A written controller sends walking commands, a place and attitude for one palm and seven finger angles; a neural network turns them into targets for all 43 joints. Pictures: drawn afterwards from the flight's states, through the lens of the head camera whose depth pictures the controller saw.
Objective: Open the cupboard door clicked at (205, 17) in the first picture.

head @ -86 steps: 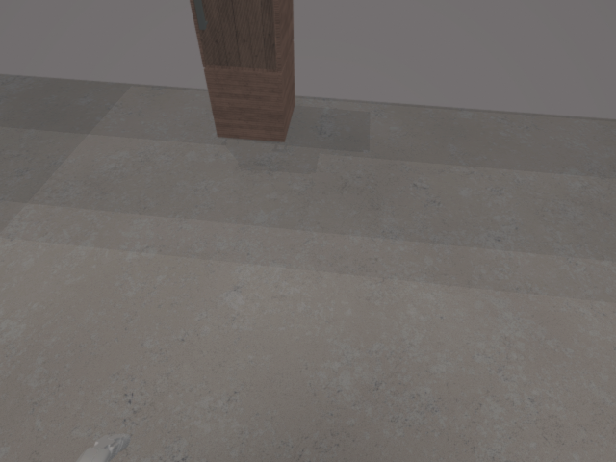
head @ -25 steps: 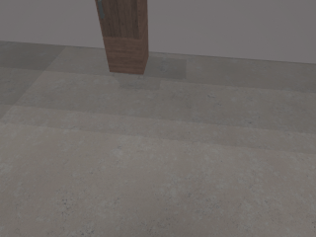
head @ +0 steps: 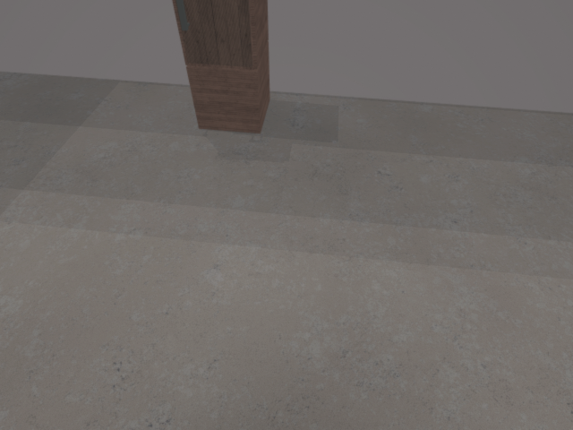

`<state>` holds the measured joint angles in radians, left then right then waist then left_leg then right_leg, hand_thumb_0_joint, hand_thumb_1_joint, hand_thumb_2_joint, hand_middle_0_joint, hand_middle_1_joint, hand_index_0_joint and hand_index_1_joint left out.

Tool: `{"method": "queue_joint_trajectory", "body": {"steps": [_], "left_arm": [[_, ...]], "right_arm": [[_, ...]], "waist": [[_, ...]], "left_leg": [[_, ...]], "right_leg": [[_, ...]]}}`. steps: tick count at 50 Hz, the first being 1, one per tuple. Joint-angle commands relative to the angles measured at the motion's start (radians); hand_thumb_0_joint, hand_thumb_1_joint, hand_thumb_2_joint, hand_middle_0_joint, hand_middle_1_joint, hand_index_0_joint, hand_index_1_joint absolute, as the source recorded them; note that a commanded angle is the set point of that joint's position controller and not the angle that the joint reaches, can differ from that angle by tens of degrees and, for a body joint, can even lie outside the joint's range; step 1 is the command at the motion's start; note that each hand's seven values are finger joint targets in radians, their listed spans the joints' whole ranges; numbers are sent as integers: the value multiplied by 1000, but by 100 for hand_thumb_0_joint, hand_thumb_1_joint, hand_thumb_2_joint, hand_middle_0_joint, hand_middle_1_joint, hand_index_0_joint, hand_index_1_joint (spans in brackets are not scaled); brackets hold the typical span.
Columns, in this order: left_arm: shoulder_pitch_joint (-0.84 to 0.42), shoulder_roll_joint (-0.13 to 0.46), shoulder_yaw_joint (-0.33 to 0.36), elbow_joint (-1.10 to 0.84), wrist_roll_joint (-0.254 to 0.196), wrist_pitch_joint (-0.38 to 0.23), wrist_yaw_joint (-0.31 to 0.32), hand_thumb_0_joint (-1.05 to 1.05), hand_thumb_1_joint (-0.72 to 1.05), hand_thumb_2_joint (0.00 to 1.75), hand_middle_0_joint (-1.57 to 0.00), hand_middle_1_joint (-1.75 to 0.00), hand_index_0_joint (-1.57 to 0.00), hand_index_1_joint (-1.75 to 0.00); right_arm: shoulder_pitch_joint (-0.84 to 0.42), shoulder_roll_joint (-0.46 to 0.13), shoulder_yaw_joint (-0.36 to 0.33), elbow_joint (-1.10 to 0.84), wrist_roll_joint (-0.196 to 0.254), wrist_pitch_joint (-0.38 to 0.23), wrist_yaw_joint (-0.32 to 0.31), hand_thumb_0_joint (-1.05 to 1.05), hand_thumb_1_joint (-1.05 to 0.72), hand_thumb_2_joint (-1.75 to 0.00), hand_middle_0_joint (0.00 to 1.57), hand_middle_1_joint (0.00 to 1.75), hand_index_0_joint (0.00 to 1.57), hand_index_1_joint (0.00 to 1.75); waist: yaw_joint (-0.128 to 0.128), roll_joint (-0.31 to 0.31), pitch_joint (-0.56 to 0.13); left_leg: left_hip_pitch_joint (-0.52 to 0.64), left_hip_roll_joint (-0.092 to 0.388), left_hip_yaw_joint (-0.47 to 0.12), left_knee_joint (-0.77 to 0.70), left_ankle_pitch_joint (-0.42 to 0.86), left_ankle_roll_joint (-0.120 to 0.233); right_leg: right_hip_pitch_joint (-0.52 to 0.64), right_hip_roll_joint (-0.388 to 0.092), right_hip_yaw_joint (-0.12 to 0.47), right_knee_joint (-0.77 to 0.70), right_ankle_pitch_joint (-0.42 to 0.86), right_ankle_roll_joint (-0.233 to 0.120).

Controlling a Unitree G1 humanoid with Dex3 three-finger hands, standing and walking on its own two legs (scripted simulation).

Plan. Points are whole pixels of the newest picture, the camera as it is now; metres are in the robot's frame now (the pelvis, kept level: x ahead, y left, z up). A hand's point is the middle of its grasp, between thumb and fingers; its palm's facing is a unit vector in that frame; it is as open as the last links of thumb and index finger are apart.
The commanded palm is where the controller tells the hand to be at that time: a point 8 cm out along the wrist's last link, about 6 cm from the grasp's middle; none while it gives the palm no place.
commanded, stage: look at it before walking up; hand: left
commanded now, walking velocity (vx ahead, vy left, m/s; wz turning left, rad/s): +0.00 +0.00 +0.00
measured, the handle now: (183, 12) +1.79 +0.58 -0.11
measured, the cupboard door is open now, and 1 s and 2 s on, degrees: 0 0 0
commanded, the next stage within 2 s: walk to a spot facing it in 0.22 s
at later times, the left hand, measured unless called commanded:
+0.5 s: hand out of the picture +0.06 +0.23 -0.17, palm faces +0.03 -0.96 -0.28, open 7.4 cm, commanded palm none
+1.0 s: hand (106, 425) +0.16 +0.31 -0.18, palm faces +0.27 -0.95 -0.16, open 7.4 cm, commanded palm none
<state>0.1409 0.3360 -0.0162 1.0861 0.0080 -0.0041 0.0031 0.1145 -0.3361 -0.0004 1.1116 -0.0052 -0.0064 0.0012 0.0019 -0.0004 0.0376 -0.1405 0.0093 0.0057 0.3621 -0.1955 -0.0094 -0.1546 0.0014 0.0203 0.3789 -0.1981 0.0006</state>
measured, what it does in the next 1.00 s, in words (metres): walks ahead, turning left: left foot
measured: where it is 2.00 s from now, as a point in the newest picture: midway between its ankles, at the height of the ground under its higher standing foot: (227, 329)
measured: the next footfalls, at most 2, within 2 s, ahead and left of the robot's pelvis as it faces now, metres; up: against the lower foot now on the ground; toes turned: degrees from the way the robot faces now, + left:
left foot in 0.68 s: +0.11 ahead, +0.16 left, +0.00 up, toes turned +16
right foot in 1.26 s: +0.48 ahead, +0.08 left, +0.00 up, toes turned +13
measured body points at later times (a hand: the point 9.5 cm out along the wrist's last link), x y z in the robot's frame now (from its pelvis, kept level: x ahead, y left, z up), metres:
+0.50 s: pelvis +0.02 +0.01 +0.00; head +0.01 +0.01 +0.44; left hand +0.06 +0.28 -0.15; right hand +0.07 -0.27 -0.15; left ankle +0.00 +0.12 -0.74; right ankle +0.00 -0.12 -0.75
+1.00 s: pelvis +0.15 +0.11 +0.00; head +0.16 +0.14 +0.45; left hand +0.14 +0.36 -0.16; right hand +0.14 -0.10 -0.15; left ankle +0.07 +0.15 -0.75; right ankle +0.25 -0.02 -0.66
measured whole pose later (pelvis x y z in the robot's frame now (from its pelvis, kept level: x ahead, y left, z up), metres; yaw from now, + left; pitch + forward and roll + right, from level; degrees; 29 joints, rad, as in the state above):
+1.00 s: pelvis +0.15 +0.11 +0.00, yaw +16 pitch +0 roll -1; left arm 0.21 0.20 0.05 1.03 0.03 0.00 -0.01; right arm 0.43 -0.09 -0.02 1.12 0.00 -0.07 -0.02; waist -0.02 -0.03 0.02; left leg -0.02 -0.08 0.03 0.28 -0.26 0.10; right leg -0.62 -0.11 -0.05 1.08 -0.19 0.06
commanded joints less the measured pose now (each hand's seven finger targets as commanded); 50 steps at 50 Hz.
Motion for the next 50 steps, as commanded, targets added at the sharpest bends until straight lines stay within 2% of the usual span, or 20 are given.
{"method": "queue_joint_trajectory", "body": {"steps": [1, 16, 18, 20, 21, 23, 24, 25, 27, 29, 31, 32, 33, 34, 35, 36, 39, 41, 44, 50], "left_arm": [[-32, 210, 46, -60, 3, -26, 10, 0, 90, 90, -20, -30, -20, -30], [-33, 211, 46, -61, 4, -25, 10, 0, 90, 90, -20, -30, -20, -30], [33, 97, 24, -36, 2, -7, 14, 0, 90, 90, -20, -30, -20, -30], [71, 109, 35, -37, 10, 8, 9, 0, 90, 90, -20, -30, -20, -30], [90, 127, 45, -41, 12, 13, 5, 0, 90, 90, -20, -30, -20, -30], [147, 174, 71, -57, 17, 14, 6, 0, 90, 90, -20, -30, -20, -30], [183, 179, 79, -63, 19, 7, 9, 0, 90, 90, -20, -30, -20, -30], [182, 176, 83, -68, 21, -6, 12, 0, 90, 90, -20, -30, -20, -30], [160, 157, 89, -84, 21, -29, 12, 0, 90, 90, -20, -30, -20, -30], [142, 145, 92, -93, 25, -36, 10, 0, 90, 90, -20, -30, -20, -30], [115, 129, 96, -98, 23, -34, 7, 0, 90, 90, -20, -30, -20, -30], [117, 117, 97, -94, 17, -30, 6, 0, 90, 90, -20, -30, -20, -30], [129, 75, 90, -98, 11, -25, 0, 0, 90, 90, -20, -30, -20, -30], [133, -9, 75, -130, 3, -20, -12, 0, 90, 90, -20, -30, -20, -30], [53, -18, 66, -183, 12, -19, -9, 0, 90, 90, -20, -30, -20, -30], [50, -9, 78, -176, 19, -20, -9, 0, 90, 90, -20, -30, -20, -30], [83, -32, 79, -115, 26, -29, -24, 0, 90, 90, -20, -30, -20, -30], [130, -64, 75, -92, 28, -25, -23, 0, 90, 90, -20, -30, -20, -30], [128, -69, 75, -91, 24, -23, -17, 0, 90, 90, -20, -30, -20, -30], [-14, -90, 76, -130, 20, -23, -14, 0, 90, 90, -20, -30, -20, -30]], "right_arm": [[-35, -205, -34, -55, -1, -27, -13, 0, -90, -90, 20, 30, 20, 30], [-41, -205, -34, -56, -1, -26, -13, 0, -90, -90, 20, 30, 20, 30], [18, -85, -5, -33, -8, -7, -6, 0, -90, -90, 20, 30, 20, 30], [38, -78, -9, -39, -14, 8, -1, 0, -90, -90, 20, 30, 20, 30], [35, -74, -11, -51, -18, 13, 1, 0, -90, -90, 20, 30, 20, 30], [38, -58, -17, -85, -18, 18, 3, 0, -90, -90, 20, 30, 20, 30], [13, -68, -27, -113, -17, 17, 6, 0, -90, -90, 20, 30, 20, 30], [0, -72, -35, -125, -15, 11, 12, 0, -90, -90, 20, 30, 20, 30], [26, -47, -39, -136, -11, 0, 24, 0, -90, -90, 20, 30, 20, 30], [46, -13, -41, -146, -5, -6, 35, 0, -90, -90, 20, 30, 20, 30], [148, 16, -40, -125, -6, -11, 36, 0, -90, -90, 20, 30, 20, 30], [231, 12, -45, -99, -9, -16, 33, 0, -90, -90, 20, 30, 20, 30], [357, -33, -60, -64, -11, -22, 24, 0, -90, -90, 20, 30, 20, 30], [452, -142, -95, -43, -23, -28, 16, 0, -90, -90, 20, 30, 20, 30], [495, -164, -95, -43, -17, -29, 1, 0, -90, -90, 20, 30, 20, 30], [424, -128, -85, -53, -12, -23, -3, 0, -90, -90, 20, 30, 20, 30], [302, -8, -56, -83, -8, -56, -14, 0, -90, -90, 20, 30, 20, 30], [326, 18, -55, -63, -6, -75, -20, 0, -90, -90, 20, 30, 20, 30], [371, 38, -56, -36, 1, -85, -26, 0, -90, -90, 20, 30, 20, 30], [450, 91, -52, 12, 1, -86, -36, 0, -90, -90, 20, 30, 20, 30]], "waist": [[-2, -11, -80], [-2, -8, -70], [0, -14, -86], [16, -45, -18], [26, -77, 26], [50, -209, 45], [67, -221, 61], [63, -187, 81], [33, -125, 55], [15, -119, 54], [-32, -124, 37], [-63, -74, 9], [-108, 77, -43], [-137, 413, -35], [-136, 342, 6], [-94, 198, 38], [-30, 40, 65], [-18, 52, 31], [-15, 48, -6], [-43, 72, 91]], "left_leg": [[30, 114, -93, -47, 142, 33], [37, 114, -93, -57, 139, 31], [11, 97, -83, -28, 55, 17], [-111, 63, -78, 12, -167, 25], [-192, 35, -65, 57, -254, 23], [-325, -1, 12, 266, -286, 14], [-386, 16, 12, 397, -320, 16], [-434, 43, -5, 491, -308, 19], [-431, 75, 1, 509, -263, 17], [-352, 89, 33, 408, -260, 16], [-175, 53, 102, 262, -163, 15], [-27, 23, 131, 185, -89, 17], [123, 35, 65, 98, -135, 27], [208, 275, -369, -75, -346, 109], [145, 384, -608, -222, -403, 172], [78, 381, -559, -219, -443, 192], [-61, 271, -374, -216, -242, 162], [14, 220, -254, -187, 12, 144], [127, 203, -205, -165, 235, 152], [192, 194, -174, -173, 382, 154]], "right_leg": [[11, -121, 94, -57, 150, -32], [16, -119, 96, -68, 148, -30], [32, -121, 73, -58, 7, -9], [12, -129, 103, -83, -274, -16], [6, -154, 142, -115, -379, -34], [45, -285, 268, -215, -521, -102], [58, -348, 325, -250, -524, -147], [67, -384, 333, -256, -460, -172], [107, -371, 208, -205, -254, -174], [62, -360, 99, -156, -169, -150], [-35, -313, -18, -79, -161, -101], [-114, -275, -81, 14, -185, -72], [-190, -207, -158, 251, -174, -36], [-451, -70, -218, 598, -380, 34], [-574, -38, -95, 761, -425, 28], [-573, -101, -30, 822, -332, 4], [-498, -146, -12, 831, -104, 17], [-488, -137, -35, 793, -42, 37], [-533, -125, -49, 759, -11, 50], [-641, -124, -82, 660, 44, 61]]}}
